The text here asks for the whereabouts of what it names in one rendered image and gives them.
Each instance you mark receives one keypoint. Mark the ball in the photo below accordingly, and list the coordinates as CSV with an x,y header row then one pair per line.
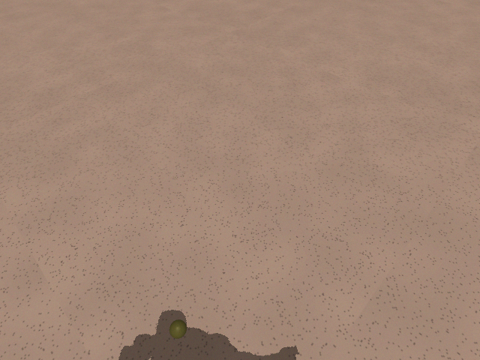
x,y
178,329

